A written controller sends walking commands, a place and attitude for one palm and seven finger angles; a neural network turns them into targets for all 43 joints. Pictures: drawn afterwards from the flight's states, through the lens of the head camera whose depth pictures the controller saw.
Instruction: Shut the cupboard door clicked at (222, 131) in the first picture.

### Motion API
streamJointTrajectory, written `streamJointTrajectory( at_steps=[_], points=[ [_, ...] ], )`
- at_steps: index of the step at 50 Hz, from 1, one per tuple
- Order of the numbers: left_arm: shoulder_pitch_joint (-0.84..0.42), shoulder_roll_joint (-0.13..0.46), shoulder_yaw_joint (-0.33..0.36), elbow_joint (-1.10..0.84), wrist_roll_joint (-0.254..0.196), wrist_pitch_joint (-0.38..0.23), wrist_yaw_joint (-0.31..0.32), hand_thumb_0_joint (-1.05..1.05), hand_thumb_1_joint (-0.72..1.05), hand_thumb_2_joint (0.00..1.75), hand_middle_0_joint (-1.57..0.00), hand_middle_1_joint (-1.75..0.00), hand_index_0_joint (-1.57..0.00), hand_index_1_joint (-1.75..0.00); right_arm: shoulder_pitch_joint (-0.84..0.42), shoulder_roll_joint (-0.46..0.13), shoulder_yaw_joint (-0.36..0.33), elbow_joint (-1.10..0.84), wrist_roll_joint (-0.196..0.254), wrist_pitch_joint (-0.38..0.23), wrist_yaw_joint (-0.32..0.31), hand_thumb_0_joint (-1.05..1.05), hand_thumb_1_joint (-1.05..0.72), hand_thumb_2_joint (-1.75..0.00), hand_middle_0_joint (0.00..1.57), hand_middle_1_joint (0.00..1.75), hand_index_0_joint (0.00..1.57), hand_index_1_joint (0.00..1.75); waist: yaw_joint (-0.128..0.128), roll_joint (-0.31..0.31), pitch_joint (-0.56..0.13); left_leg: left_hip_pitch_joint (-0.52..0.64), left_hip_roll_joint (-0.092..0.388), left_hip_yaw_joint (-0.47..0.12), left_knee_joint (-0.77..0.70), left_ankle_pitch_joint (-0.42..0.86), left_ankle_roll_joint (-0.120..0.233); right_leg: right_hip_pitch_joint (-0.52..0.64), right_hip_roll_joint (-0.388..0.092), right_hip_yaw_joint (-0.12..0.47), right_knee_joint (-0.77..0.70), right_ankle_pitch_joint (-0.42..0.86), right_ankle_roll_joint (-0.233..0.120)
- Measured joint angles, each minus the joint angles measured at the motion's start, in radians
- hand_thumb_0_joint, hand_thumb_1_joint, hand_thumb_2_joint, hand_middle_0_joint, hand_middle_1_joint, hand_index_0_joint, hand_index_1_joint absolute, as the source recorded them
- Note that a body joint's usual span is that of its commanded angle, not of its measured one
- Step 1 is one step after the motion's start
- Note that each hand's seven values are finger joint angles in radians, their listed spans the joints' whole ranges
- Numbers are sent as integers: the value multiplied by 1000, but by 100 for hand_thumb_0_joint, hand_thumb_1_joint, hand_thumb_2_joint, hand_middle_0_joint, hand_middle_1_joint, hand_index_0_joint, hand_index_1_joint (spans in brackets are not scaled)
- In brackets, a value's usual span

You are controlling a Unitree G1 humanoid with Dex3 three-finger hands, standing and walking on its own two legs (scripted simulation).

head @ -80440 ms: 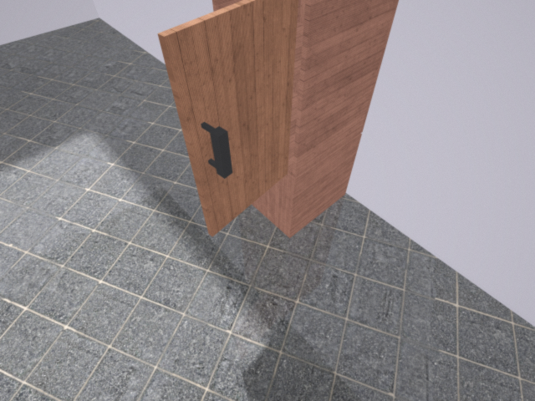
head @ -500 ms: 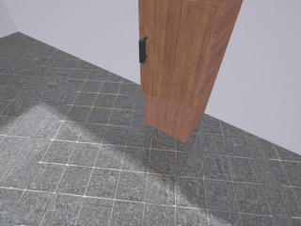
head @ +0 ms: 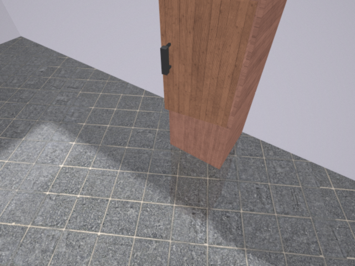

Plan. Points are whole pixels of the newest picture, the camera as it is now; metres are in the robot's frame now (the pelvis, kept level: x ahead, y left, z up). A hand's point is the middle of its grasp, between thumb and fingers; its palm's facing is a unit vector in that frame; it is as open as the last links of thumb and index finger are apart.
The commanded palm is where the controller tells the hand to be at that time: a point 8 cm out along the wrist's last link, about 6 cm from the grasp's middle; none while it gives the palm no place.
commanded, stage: look to check the result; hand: left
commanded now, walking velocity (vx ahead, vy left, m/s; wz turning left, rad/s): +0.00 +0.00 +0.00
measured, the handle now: (167, 58) +0.93 +0.10 -0.02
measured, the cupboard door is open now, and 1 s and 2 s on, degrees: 9 9 9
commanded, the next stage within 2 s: walk to a spot facing it in 0.08 s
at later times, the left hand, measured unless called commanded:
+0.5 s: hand out of the picture +0.01 +0.19 -0.19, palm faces +0.19 -0.96 -0.21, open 7.3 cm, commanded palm none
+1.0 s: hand out of the picture +0.03 +0.22 -0.15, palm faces +0.43 -0.84 -0.33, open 7.3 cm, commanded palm none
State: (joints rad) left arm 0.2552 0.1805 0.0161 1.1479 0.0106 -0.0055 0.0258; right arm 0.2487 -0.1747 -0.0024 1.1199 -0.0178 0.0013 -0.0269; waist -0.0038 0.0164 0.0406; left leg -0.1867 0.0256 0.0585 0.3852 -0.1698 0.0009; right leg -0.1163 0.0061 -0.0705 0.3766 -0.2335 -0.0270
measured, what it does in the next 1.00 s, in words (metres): steps on the spot, turning left: right foot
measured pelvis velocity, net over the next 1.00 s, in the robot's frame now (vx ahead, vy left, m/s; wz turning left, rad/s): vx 0.01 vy -0.03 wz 0.47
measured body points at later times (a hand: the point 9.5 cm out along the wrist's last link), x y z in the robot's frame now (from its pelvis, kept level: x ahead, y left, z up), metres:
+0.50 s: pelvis +0.01 +0.00 -0.02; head +0.04 +0.02 +0.43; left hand +0.01 +0.24 -0.18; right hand +0.05 -0.23 -0.17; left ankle +0.00 +0.11 -0.72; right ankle -0.02 -0.10 -0.74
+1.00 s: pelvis +0.01 -0.03 -0.02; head +0.07 -0.04 +0.43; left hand +0.00 +0.26 -0.13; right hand +0.18 -0.24 -0.18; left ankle +0.00 +0.11 -0.71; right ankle +0.06 -0.14 -0.75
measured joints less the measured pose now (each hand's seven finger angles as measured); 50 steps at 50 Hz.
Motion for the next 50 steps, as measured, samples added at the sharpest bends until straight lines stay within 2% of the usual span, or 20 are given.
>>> streamJointTrajectory(
  at_steps=[15, 19, 24, 26, 27, 28, 29, 31, 33, 35, 37, 41, 44, 46, 47, 48, 50],
  points=[
    [-13, -3, 3, -13, -2, 2, 4, 0, 91, 90, -20, -30, -20, -30, -14, -7, 0, -5, 0, 5, -3, 0, -90, -90, 19, 30, 20, 30, -4, -7, 1, 5, 3, -22, 11, -19, -14, 16, 4, -21, 4, -25, -10],
    [-17, -10, 19, -43, 1, 14, 7, 0, 91, 90, -20, -30, -21, -30, 1, 0, -8, -22, 0, 23, 2, 0, -90, -90, 19, 30, 20, 30, -8, -4, 13, -48, -3, -52, 105, -57, -13, -5, -3, -58, 65, -66, -13],
    [-24, -9, 40, -87, 16, 25, 11, 0, 91, 90, -20, -30, -21, -30, 10, 7, -32, -44, -1, 59, 12, 0, -90, -90, 19, 30, 20, 30, -9, -11, 41, -168, 7, -25, 431, -268, -15, -11, -29, -134, 140, -121, -9],
    [-28, 1, 48, -101, 20, 29, 10, 0, 91, 90, -20, -30, -21, -30, 9, 11, -37, -63, 1, 61, 19, 0, -90, -90, 19, 30, 20, 30, -12, -31, 53, -173, 15, -5, 428, -283, -17, -18, -55, -159, 178, -145, 4],
    [-29, 7, 52, -109, 19, 31, 9, 0, 91, 90, -20, -30, -21, -30, 10, 11, -38, -75, 0, 58, 22, 0, -90, -90, 19, 30, 20, 30, -15, -42, 58, -160, 18, 4, 376, -240, -17, -28, -71, -171, 208, -163, 13],
    [-26, 10, 54, -118, 15, 33, 7, 0, 91, 90, -20, -30, -21, -30, 15, 5, -38, -92, -2, 49, 26, 0, -90, -90, 20, 30, 20, 30, -16, -42, 56, -143, 22, 0, 295, -144, -8, -50, -85, -181, 255, -186, 22],
    [-31, 14, 56, -125, 10, 39, 4, 0, 91, 90, -20, -30, -21, -30, 14, 0, -41, -103, -6, 39, 26, 0, -90, -90, 20, 30, 20, 30, -18, -47, 57, -157, 11, -4, 290, -107, 5, -88, -99, -166, 333, -224, 37],
    [-48, 26, 59, -140, 7, 58, 3, 0, 91, 90, -20, -30, -21, -30, -3, -2, -43, -116, -13, 33, 23, 0, -90, -90, 20, 30, 20, 30, -14, -59, 72, -177, -16, -2, 315, -130, 29, -177, -93, -72, 515, -307, 45],
    [-64, 33, 65, -152, 11, 68, -1, 1, 91, 90, -20, -30, -21, -30, -10, -7, -43, -132, -18, 32, 19, 0, -90, -90, 20, 30, 20, 30, -16, -52, 69, -181, -32, -11, 284, -129, 38, -252, -78, -13, 640, -288, 47],
    [-85, 38, 69, -167, 13, 68, -6, 1, 91, 90, -20, -30, -20, -30, -12, -13, -41, -145, -21, 28, 13, 0, -90, -90, 20, 30, 20, 30, -20, -33, 65, -180, -44, -33, 228, -91, 36, -304, -67, 22, 695, -238, 55],
    [-103, 44, 70, -188, 12, 59, -8, 1, 91, 90, -20, -30, -20, -30, -17, -18, -40, -154, -21, 25, 11, 0, -90, -90, 20, 30, 20, 30, -22, -15, 64, -174, -52, -58, 174, -52, 38, -329, -58, 46, 684, -208, 64],
    [-136, 56, 68, -231, 8, 49, -6, 1, 91, 90, -20, -30, -20, -30, -26, -28, -44, -169, -22, 26, 12, 0, -90, -89, 20, 30, 20, 30, -27, 12, 58, -171, -58, -114, 113, -3, 26, -325, -42, 72, 572, -208, 76],
    [-155, 57, 64, -258, 6, 45, -4, 1, 91, 90, -20, -30, -20, -30, -34, -40, -53, -179, -23, 37, 17, 0, -90, -89, 20, 30, 20, 30, -32, 29, 54, -182, -63, -160, 110, 10, 6, -282, -27, 76, 436, -200, 75],
    [-155, 55, 59, -275, 4, 37, -5, 0, 91, 90, -20, -30, -20, -30, -36, -49, -62, -186, -19, 47, 21, 0, -90, -89, 20, 30, 20, 30, -31, 37, 46, -200, -72, -190, 133, 6, -10, -223, -17, 72, 292, -140, 71],
    [-145, 59, 56, -288, 7, 30, -6, 0, 91, 90, -20, -30, -20, -30, -33, -51, -67, -191, -14, 53, 24, 0, -90, -89, 20, 30, 20, 30, -27, 28, 34, -220, -84, -195, 162, -9, -16, -186, -25, 74, 197, -109, 60],
    [-140, 54, 55, -291, 13, 23, -3, 0, 91, 90, -20, -30, -20, -30, -41, -58, -76, -190, -11, 58, 25, 0, -90, -89, 20, 30, 20, 30, -20, 32, 35, -248, -90, -197, 233, -92, -23, -186, -26, 67, 192, -77, 46],
    [-127, 36, 44, -286, 17, 25, 2, 0, 91, 90, -20, -30, -20, -30, -54, -79, -91, -192, -13, 68, 31, 0, -90, -89, 20, 30, 20, 30, -23, 47, 44, -317, -99, -178, 467, -241, -29, -176, -34, 36, 212, -79, 26]
  ],
)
